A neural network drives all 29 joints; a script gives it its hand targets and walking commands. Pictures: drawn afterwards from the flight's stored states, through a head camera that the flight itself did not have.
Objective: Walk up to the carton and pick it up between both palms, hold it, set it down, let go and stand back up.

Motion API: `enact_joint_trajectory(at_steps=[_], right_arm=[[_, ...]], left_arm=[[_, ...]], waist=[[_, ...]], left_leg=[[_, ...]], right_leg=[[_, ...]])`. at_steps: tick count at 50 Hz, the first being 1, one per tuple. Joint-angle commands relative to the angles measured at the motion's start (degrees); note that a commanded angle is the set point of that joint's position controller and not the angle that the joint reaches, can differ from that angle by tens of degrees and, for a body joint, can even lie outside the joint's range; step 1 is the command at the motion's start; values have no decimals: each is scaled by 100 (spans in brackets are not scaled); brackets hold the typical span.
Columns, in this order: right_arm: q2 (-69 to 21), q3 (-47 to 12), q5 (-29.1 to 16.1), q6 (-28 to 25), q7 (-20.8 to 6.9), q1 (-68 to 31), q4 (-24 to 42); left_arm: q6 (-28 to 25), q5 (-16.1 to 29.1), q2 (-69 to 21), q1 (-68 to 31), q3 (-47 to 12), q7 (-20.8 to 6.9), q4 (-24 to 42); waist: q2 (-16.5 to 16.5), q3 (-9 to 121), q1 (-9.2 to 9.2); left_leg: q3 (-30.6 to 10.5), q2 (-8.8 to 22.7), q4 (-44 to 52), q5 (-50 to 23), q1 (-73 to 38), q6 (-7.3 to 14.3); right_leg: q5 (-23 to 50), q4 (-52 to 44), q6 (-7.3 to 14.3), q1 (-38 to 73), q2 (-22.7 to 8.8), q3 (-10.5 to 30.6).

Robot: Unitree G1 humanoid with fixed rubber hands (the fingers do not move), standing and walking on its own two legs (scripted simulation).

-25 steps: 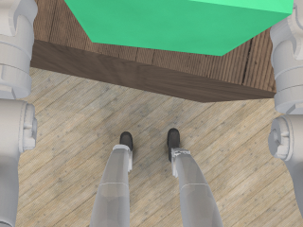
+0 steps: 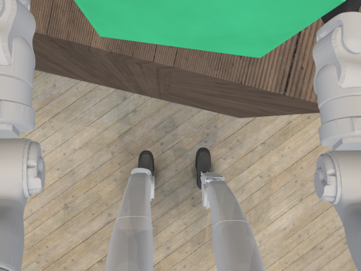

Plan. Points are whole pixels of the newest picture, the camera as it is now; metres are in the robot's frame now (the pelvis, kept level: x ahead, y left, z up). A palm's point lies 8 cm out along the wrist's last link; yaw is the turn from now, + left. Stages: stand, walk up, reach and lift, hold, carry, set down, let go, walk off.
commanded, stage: set down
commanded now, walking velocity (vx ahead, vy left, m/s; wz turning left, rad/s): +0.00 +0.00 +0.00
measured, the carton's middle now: out of the picture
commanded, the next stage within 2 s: let go in 1.36 s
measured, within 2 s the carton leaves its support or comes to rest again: neither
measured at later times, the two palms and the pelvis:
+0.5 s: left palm out of the picture +0.42 +0.29 +0.06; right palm out of the picture +0.44 -0.21 +0.05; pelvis -0.01 -0.01 -0.01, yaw +4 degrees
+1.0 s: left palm (13, 102) +0.36 +0.26 +0.00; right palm out of the picture +0.35 -0.25 +0.00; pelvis -0.01 -0.04 -0.02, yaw +6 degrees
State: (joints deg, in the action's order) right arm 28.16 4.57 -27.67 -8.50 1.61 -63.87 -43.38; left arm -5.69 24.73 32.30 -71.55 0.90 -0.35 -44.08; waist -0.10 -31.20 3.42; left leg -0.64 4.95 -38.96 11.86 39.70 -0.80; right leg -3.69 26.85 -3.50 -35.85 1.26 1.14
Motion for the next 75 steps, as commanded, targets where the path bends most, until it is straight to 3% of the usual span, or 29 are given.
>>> enact_joint_trajectory(at_steps=[1, 2, 3, 4, 5, 6, 8, 10, 11, 12, 16, 17, 20, 26, 29, 30, 31, 34, 36, 38, 40, 41, 45, 52, 56, 63, 67, 72, 75], right_arm=[[2293, 589, 401, 25, 48, -1953, 621], [2100, 544, 437, 144, 126, -1589, 528], [1908, 368, 385, 211, 227, -1647, 793], [1449, 19, 299, 309, 293, -1445, 491], [1061, -89, 322, 342, 323, -1384, 241], [438, -469, 345, 376, 260, -462, -699], [-177, -577, 389, 184, 229, 1068, -957], [-242, -309, 522, -103, 161, 2075, -319], [18, 110, 732, -161, 156, 1191, 689], [226, 465, 956, -166, 79, 374, 1107], [484, 695, 1092, 98, -331, -834, 288], [519, 591, 1034, 69, -417, -781, 80], [325, 375, 1079, 37, -515, -755, -63], [111, 419, 1506, 403, -490, -275, -1812], [-19, 668, 1733, 287, -301, 146, -1912], [-111, 649, 1777, 273, -233, 260, -1974], [-139, 691, 1746, 193, -204, 177, -1900], [-274, 523, 1691, 96, -178, 508, -1749], [-458, 450, 1700, 20, -192, 467, -1285], [-449, 537, 1718, -70, -194, 573, -785], [-617, 423, 1631, -76, -232, 655, -600], [-606, 335, 1574, -68, -258, 697, -533], [-654, 344, 1475, -165, -233, 683, -40], [-740, 221, 1371, -164, -118, 899, -79], [-755, 277, 1495, -215, -17, 1226, -170], [-836, 262, 1627, -595, 149, 1782, -106], [-786, 285, 1531, -805, 172, 2238, -167], [-722, 12, 1082, -1437, 53, 3543, -261], [-667, 78, 1055, -1617, -51, 3436, -345]], left_arm=[[381, 198, 1769, -2086, 12, -28, 559], [543, 261, 1762, -1700, -37, -56, 453], [632, 223, 1790, -1431, 35, -67, 319], [740, 114, 1601, -1008, -63, -107, -236], [591, 150, 1425, -815, -219, -193, -969], [419, 18, 882, 184, -424, -289, -1963], [261, -235, 68, 1688, -415, -512, -2086], [125, -735, -119, 2217, -56, -576, -356], [-250, -633, 451, 1043, 240, -551, 450], [-705, -502, 961, -68, 330, -399, 812], [-1209, 143, 1166, -1144, -109, -136, 185], [-1267, 260, 993, -688, -338, -117, -83], [-1389, 565, 871, -197, -949, -267, -760], [-939, 659, 623, 256, -1536, -722, -2600], [-1023, 472, 655, 603, -1286, -860, -2755], [-1055, 430, 688, 612, -1165, -896, -2816], [-1153, 419, 632, 567, -1139, -884, -2718], [-1331, 407, 540, 781, -1097, -861, -2577], [-1519, 440, 523, 766, -1057, -851, -2489], [-1690, 452, 576, 718, -1037, -813, -2170], [-1830, 470, 719, 748, -1094, -810, -2045], [-1877, 461, 800, 840, -1018, -785, -2071], [-2048, 554, 974, 879, -968, -673, -1861], [-1948, 517, 1230, 1318, -795, -733, -2018], [-1936, 490, 1122, 1642, -628, -798, -1875], [-1945, 305, 820, 2348, -466, -904, -1427], [-1979, 117, 748, 2809, -259, -912, -1076], [-1972, -506, 371, 4271, 190, -904, -310], [-1910, -712, 152, 4178, 325, -754, 154]], waist=[[-55, 5480, -540], [-284, 6375, -654], [-516, 7333, -462], [-667, 7867, -357], [-634, 7924, -436], [-640, 8267, -342], [-316, 9046, -357], [223, 9051, -322], [348, 9527, -315], [612, 9733, -205], [926, 9236, -283], [1044, 9332, -253], [753, 9712, -335], [386, 8392, -887], [195, 7434, -1038], [98, 7076, -1047], [300, 6797, -998], [386, 6515, -979], [280, 6346, -906], [454, 6552, -916], [481, 6563, -821], [608, 6554, -670], [620, 7171, -620], [553, 7420, -551], [281, 7287, -744], [174, 7107, -846], [305, 7141, -772], [718, 7171, -508], [946, 6929, -355]], left_leg=[[238, -557, -23, -2490, -3745, -152], [248, -621, 92, -2506, -3179, -79], [272, -641, 273, -2570, -2642, 18], [256, -615, 397, -2524, -2095, 106], [197, -623, 588, -2117, -1271, 120], [194, -560, 855, -1970, -725, 132], [188, -442, 1170, -2330, -836, -43], [229, -476, 1277, -3076, -1750, -256], [237, -635, 1273, -2957, -1704, -324], [264, -660, 1424, -2471, -1698, -373], [280, -500, 1836, -227, -1237, -272], [278, -460, 1820, 87, -1169, -208], [395, -514, 1432, 70, -690, -109], [261, -580, 1179, 1154, 314, -196], [271, -660, 1112, 1145, 393, -234], [242, -639, 1180, 1112, 423, -213], [209, -607, 1261, 1226, 553, -227], [230, -548, 1386, 1286, 467, -235], [272, -553, 1398, 1406, 562, -195], [351, -596, 1370, 1489, 591, -181], [425, -631, 1290, 1455, 633, -162], [466, -629, 1261, 1593, 716, -121], [558, -655, 1147, 1715, 1111, -58], [663, -743, 736, 1394, 967, -33], [628, -728, 767, 1150, 894, -52], [459, -702, 931, 126, 403, -136], [361, -716, 1122, -415, -67, -209], [362, -766, 1089, -2405, -1561, -365], [339, -718, 1183, -2697, -2199, -562]], right_leg=[[2515, 710, -176, 4140, 531, -65], [2837, 588, -162, 4280, 394, 5], [3042, 555, -142, 4470, 335, -11], [3056, 440, -85, 4712, 207, 139], [2580, 331, -21, 4403, 111, 161], [1986, 84, 92, 4002, -35, 255], [1681, -385, 324, 3365, -174, 214], [2001, -592, 467, 3263, -76, 82], [1841, -589, 408, 2758, 27, -111], [1135, -574, 423, 2088, 128, -253], [-187, -254, 410, 794, 1, -500], [-297, -97, 422, 869, -40, -463], [-347, 186, 316, 1047, -103, -400], [-1119, 581, 177, 1168, -145, -466], [-1386, 573, 177, 1419, -129, -425], [-1286, 527, 179, 1568, -101, -429], [-1407, 553, 217, 1703, -56, -393], [-1444, 471, 339, 1971, -32, -384], [-1525, 484, 345, 2024, 1, -394], [-1445, 544, 373, 2117, -28, -427], [-1667, 556, 320, 2071, -53, -391], [-1818, 646, 326, 2099, -68, -379], [-1786, 853, 234, 2362, -117, -317], [-1992, 874, 184, 1952, -227, -166], [-1772, 802, 161, 2047, -178, -185], [-602, 563, 133, 2300, -2, -153], [80, 402, 180, 2350, 35, -134], [1672, 215, 260, 2621, 188, -48], [1204, -27, 334, 2143, 330, -179]])
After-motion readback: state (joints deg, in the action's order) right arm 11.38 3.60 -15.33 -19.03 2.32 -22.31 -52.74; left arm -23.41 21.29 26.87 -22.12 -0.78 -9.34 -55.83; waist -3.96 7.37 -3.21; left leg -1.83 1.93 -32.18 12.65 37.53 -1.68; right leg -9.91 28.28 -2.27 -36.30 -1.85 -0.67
